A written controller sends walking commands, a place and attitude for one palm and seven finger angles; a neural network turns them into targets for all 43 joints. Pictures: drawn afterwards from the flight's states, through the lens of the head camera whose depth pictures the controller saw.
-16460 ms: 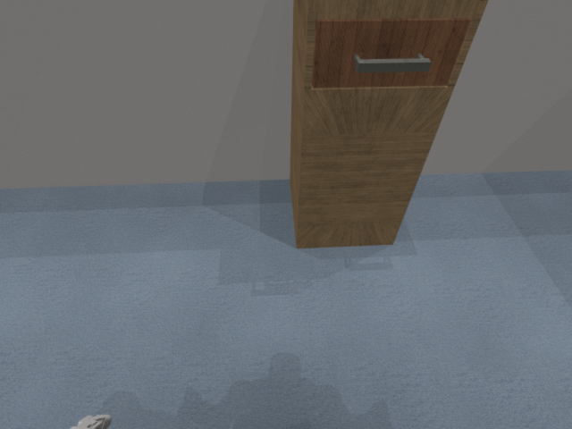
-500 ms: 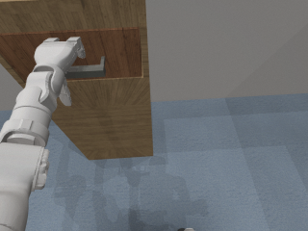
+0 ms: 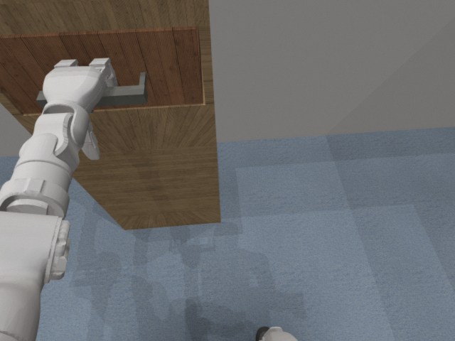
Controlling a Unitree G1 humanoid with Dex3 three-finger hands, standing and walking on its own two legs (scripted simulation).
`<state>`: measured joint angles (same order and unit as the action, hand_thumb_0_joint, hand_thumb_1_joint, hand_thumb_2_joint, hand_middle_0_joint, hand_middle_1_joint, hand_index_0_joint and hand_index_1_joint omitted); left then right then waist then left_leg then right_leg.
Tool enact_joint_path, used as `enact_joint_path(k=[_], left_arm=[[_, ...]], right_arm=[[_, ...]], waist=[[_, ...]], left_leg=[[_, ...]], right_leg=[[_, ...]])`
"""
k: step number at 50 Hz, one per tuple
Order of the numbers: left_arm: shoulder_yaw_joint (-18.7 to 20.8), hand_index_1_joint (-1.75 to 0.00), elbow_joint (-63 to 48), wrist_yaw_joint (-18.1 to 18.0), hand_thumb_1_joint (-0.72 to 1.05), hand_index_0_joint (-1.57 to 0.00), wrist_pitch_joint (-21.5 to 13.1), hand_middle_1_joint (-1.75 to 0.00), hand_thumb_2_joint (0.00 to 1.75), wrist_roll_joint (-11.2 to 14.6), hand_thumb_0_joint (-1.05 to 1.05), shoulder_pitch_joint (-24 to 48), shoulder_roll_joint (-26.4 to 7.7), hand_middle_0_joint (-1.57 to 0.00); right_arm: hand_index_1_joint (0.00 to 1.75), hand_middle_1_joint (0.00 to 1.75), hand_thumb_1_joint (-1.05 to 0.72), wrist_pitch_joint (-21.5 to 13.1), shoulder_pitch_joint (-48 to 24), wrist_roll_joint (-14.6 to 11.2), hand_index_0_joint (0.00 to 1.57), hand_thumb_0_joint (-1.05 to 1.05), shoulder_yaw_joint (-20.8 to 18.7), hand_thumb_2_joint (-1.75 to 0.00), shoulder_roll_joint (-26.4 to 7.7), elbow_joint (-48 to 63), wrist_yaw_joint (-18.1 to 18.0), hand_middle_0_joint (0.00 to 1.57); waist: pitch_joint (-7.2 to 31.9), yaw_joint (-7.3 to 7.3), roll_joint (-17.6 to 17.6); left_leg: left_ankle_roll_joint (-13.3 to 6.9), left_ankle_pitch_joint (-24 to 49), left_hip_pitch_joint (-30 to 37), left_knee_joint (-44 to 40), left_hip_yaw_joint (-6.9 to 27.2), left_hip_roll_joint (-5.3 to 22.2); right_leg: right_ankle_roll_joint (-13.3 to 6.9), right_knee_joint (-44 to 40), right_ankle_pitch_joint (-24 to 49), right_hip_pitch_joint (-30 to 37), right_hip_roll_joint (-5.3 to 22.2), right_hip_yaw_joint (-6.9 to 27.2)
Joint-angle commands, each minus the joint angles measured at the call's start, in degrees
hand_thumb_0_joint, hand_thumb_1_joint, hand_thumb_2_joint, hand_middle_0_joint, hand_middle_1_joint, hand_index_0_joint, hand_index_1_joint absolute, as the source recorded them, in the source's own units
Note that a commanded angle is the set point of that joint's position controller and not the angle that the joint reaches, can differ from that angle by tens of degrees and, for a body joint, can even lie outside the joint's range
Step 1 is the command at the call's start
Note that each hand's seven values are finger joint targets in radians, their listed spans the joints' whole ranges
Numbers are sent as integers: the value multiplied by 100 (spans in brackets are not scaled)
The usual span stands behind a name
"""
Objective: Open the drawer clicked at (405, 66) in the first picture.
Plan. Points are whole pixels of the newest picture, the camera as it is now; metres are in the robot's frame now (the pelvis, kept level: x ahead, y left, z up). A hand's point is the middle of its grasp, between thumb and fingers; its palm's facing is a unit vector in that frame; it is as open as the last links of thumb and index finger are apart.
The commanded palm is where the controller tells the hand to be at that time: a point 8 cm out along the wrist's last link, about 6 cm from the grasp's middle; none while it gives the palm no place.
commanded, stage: lower the fingers behind the handle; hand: left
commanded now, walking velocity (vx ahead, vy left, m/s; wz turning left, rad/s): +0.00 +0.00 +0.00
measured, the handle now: (96, 88) +0.56 +0.22 +0.10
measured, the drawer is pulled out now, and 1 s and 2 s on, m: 0.00 0.00 0.03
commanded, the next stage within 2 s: close the thumb around the handle in 0.62 s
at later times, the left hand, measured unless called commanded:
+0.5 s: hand (95, 115) +0.51 +0.22 +0.08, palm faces -0.02 +0.00 -1.00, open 13.9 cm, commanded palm +0.49 +0.22 +0.13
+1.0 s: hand (97, 114) +0.51 +0.22 +0.07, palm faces -0.04 +0.01 -1.00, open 11.6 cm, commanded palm +0.49 +0.22 +0.13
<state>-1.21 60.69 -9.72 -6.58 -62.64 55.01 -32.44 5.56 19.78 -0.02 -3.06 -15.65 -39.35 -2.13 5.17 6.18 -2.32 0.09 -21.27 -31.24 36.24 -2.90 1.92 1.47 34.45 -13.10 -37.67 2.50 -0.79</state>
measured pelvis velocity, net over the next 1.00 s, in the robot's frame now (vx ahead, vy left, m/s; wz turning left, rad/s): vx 0.00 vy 0.00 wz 0.00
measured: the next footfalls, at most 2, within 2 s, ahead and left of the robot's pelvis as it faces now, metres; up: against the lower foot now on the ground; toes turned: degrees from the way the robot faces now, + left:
none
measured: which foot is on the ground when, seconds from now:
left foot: down 0.00-1.00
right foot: down 0.00-1.00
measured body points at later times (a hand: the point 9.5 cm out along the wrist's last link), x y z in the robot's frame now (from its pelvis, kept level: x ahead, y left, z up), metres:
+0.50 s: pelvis +0.00 +0.01 +0.00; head +0.10 -0.01 +0.44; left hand +0.50 +0.22 +0.13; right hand +0.01 -0.27 -0.14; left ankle -0.05 +0.12 -0.72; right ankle +0.02 -0.14 -0.72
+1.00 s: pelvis +0.00 +0.00 +0.00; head +0.10 -0.01 +0.44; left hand +0.51 +0.22 +0.13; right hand +0.01 -0.28 -0.14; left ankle -0.05 +0.12 -0.72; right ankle +0.02 -0.14 -0.72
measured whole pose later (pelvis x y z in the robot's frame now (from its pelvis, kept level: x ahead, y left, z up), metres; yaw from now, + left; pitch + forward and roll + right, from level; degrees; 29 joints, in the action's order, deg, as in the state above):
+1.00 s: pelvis +0.00 +0.00 +0.00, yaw +0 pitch +18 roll +0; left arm -1.5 61.7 -11.6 -4.7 -62.6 54.6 -31.3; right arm 5.2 20.5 0.4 -3.2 -15.7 -40.3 -1.7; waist 5.7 6.5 -3.0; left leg 0.1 -22.2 -33.3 38.0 -2.7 2.1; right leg 1.5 35.8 -13.8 -39.6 2.3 -0.8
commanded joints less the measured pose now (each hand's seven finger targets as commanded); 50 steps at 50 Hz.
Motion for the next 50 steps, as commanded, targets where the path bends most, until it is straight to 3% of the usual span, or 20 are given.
enact_joint_path(k=[1, 4, 7, 9, 12, 13, 16, 17, 21, 23, 27, 30, 36, 38, 42, 44, 46, 47, 48, 50], left_arm=[[383, -120, -1189, -366, -50, -30, 72, -120, 30, 23, 0, 2727, -1432, -30], [191, -120, -1070, -391, -50, -30, 152, -120, 30, 65, 0, 2599, -1124, -30], [374, -120, -942, -436, -50, -30, 197, -120, 30, 34, 0, 2708, -1417, -30], [394, -120, -973, -484, -50, -30, 191, -120, 30, -14, 0, 2741, -1479, -30], [630, -120, -1115, -508, -50, -30, 127, -120, 30, 2, 0, 2622, -1727, -30], [470, -120, -1209, -511, -50, -30, 112, -120, 30, -26, 0, 2736, -1589, -30], [451, -120, -1185, -528, -50, -30, 151, -120, 30, -17, 0, 2629, -1480, -30], [412, -120, -1115, -517, -50, -30, 169, -120, 30, 27, 0, 2608, -1398, -30], [128, -120, -1136, -493, -50, -30, 227, -120, 30, 33, 0, 2820, -1088, -30], [240, -120, -1239, -475, -50, -30, 187, -120, 30, 52, 0, 2767, -1181, -30], [271, -120, -966, -474, -50, -30, 247, -120, 30, 44, 0, 2688, -1220, -30], [302, -120, -901, -510, -50, -30, 299, -120, 30, 8, 0, 2657, -1340, -30], [224, -120, -993, -502, -50, -30, 294, -120, 30, -24, 0, 2936, -1336, -30], [292, -121, -866, -472, -39, -31, 279, -121, 35, 3, 0, 2828, -1414, -31], [330, -124, -1093, -432, -16, -32, 198, -124, 44, 20, 0, 2767, -1382, -32], [413, -125, -1009, -418, -5, -33, 212, -125, 49, 31, 0, 2559, -1496, -33], [211, -126, -943, -413, 6, -34, 250, -126, 54, 30, 0, 2584, -1229, -34], [203, -127, -1033, -412, 12, -34, 215, -127, 56, 50, 0, 2726, -1219, -34], [360, -127, -1089, -425, 17, -35, 190, -127, 59, 47, 0, 2712, -1436, -35], [316, -128, -1091, -427, 28, -36, 181, -128, 64, 32, 0, 2670, -1361, -36]], right_arm=[[30, 30, -90, -148, 756, 79, 20, 0, -328, -90, -879, 322, -29, 20], [30, 30, -90, -129, 781, 78, 20, 0, -346, -90, -877, 275, 10, 20], [30, 30, -90, -115, 753, 72, 20, 0, -310, -90, -945, 253, -18, 20], [30, 30, -90, -140, 761, 88, 20, 0, -306, -90, -914, 240, -23, 20], [30, 30, -90, -140, 741, 112, 20, 0, -309, -90, -938, 273, -25, 20], [30, 30, -90, -143, 763, 112, 20, 0, -311, -90, -902, 288, -24, 20], [30, 30, -90, -150, 792, 113, 20, 0, -332, -90, -900, 258, 5, 20], [30, 30, -90, -134, 809, 114, 20, 0, -334, -90, -915, 241, 10, 20], [30, 30, -90, -150, 833, 86, 20, 0, -341, -90, -899, 203, 20, 20], [30, 30, -90, -142, 864, 111, 20, 0, -358, -90, -901, 191, 23, 20], [30, 30, -90, -112, 791, 92, 20, 0, -315, -90, -915, 192, 9, 20], [30, 30, -90, -125, 743, 75, 20, 0, -282, -90, -906, 230, -2, 20], [30, 30, -90, -176, 774, 77, 20, 0, -292, -90, -904, 258, -32, 20], [30, 30, -90, -173, 795, 83, 20, 0, -286, -90, -911, 245, -42, 20], [30, 30, -90, -175, 807, 106, 20, 0, -314, -90, -906, 265, -45, 20], [30, 30, -90, -154, 807, 95, 20, 0, -306, -90, -913, 246, -36, 20], [30, 30, -90, -159, 816, 71, 20, 0, -310, -90, -907, 239, -37, 20], [30, 30, -90, -159, 819, 81, 20, 0, -322, -90, -911, 218, -41, 20], [30, 30, -90, -158, 828, 84, 20, 0, -318, -90, -922, 215, -45, 20], [30, 30, -90, -159, 825, 93, 20, 0, -322, -90, -894, 222, -45, 20]], waist=[[2779, 10, -233], [2619, 66, -188], [2480, 108, 100], [2531, 79, -96], [2798, 0, -68], [2878, 41, -262], [2778, 22, -321], [2757, 63, -115], [2584, 137, -263], [2854, 86, -289], [2482, 115, 18], [2430, 76, -61], [2609, 156, -177], [2630, 155, -35], [2888, 107, -99], [2790, 54, -129], [2561, 129, -27], [2648, 163, -43], [2721, 98, -84], [2714, 91, -99]], left_leg=[[-182, 2984, 887, -128, 64, -257], [-181, 3028, 903, -98, 78, -241], [-208, 2584, 598, -150, 63, -274], [-211, 2526, 587, -136, 49, -281], [-213, 2739, 615, -73, 47, -278], [-200, 2857, 711, -58, 68, -271], [-171, 3097, 831, -19, 97, -231], [-184, 3134, 797, -14, 99, -232], [-169, 2896, 894, -69, 144, -217], [-168, 3266, 1050, -11, 165, -204], [-186, 2796, 714, -83, 113, -238], [-187, 2529, 575, -130, 76, -270], [-195, 2518, 673, -88, 69, -270], [-209, 2567, 602, -60, 58, -280], [-216, 2945, 738, -4, 58, -275], [-201, 2893, 655, -9, 51, -268], [-198, 2736, 636, -53, 63, -251], [-210, 2811, 709, -26, 44, -252], [-213, 2764, 671, -37, 49, -266], [-207, 2857, 690, -34, 57, -273]], right_leg=[[-274, 69, 1946, 1803, -398, -119], [-267, 32, 1882, 1633, -411, -151], [-270, 9, 1766, 1721, -410, -130], [-271, 51, 1747, 1713, -392, -115], [-273, 117, 1922, 1880, -393, -97], [-268, 144, 1938, 1806, -386, -99], [-269, 150, 1909, 1640, -408, -140], [-267, 125, 1972, 1698, -414, -150], [-272, 63, 1684, 1435, -417, -171], [-269, 108, 1880, 1554, -412, -154], [-275, 48, 1763, 1589, -416, -171], [-277, 69, 1705, 1647, -400, -151], [-262, 77, 1734, 1624, -393, -117], [-249, 92, 1858, 1742, -388, -113], [-252, 124, 2112, 1841, -392, -102], [-250, 142, 2091, 1831, -392, -109], [-246, 88, 1921, 1654, -407, -143], [-248, 71, 2001, 1695, -400, -122], [-244, 83, 2000, 1779, -392, -108], [-248, 104, 2044, 1792, -393, -124]])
